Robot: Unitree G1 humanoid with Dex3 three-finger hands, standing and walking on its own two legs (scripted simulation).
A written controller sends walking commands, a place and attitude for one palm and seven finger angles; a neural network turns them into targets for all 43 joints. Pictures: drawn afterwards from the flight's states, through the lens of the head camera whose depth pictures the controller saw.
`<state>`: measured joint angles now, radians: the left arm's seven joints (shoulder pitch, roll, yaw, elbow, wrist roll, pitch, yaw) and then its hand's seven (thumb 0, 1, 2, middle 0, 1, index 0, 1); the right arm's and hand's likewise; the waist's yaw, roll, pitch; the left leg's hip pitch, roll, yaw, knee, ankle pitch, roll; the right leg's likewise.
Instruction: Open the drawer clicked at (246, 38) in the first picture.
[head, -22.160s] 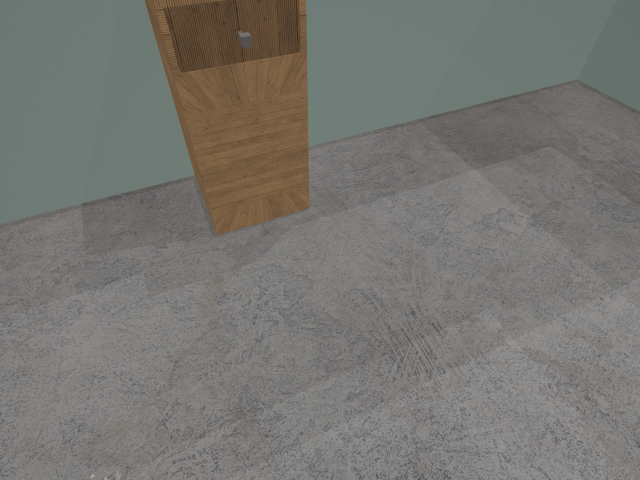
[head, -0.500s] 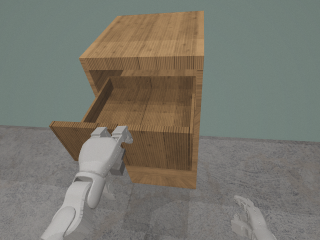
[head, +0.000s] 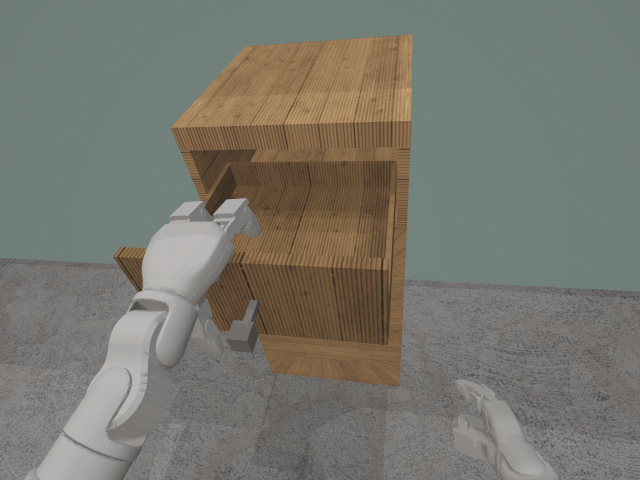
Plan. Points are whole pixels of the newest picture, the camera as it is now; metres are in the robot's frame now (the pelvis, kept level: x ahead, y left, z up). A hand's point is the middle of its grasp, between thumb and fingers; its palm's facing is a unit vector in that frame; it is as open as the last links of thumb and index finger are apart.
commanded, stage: lift the hand off the handle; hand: left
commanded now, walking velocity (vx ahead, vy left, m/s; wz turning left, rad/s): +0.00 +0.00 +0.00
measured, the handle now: (247, 325) +0.31 +0.16 +0.03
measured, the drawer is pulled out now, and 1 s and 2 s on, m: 0.28 0.28 0.28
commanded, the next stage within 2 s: draw the hand back to the body in 0.22 s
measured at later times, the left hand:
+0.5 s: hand (199, 279) +0.27 +0.17 +0.17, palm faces +0.17 -0.14 -0.98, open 13.8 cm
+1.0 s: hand (154, 307) +0.23 +0.20 +0.18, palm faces +0.21 -0.58 -0.79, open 13.8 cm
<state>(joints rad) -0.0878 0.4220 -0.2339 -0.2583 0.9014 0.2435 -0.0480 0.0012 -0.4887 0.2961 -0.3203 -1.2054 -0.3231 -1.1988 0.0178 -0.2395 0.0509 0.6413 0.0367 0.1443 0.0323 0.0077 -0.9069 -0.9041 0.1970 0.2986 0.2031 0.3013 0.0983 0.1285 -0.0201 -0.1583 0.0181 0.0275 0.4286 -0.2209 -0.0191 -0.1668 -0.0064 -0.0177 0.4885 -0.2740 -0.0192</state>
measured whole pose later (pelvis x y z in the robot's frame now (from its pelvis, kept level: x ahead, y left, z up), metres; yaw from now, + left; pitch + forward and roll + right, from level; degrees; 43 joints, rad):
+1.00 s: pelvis -0.01 +0.01 +0.00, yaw +1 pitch -4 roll +0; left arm 0.21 0.45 0.10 -0.48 0.33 0.04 -0.03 0.00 -0.48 0.30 -0.31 -1.20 -0.32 -1.19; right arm 0.05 -0.25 0.05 0.60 0.03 0.05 -0.01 0.01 -0.91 -0.90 0.20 0.30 0.20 0.30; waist 0.09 0.13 0.04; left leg -0.17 0.02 0.01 0.47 -0.23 -0.01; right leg -0.14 0.00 -0.03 0.47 -0.26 -0.01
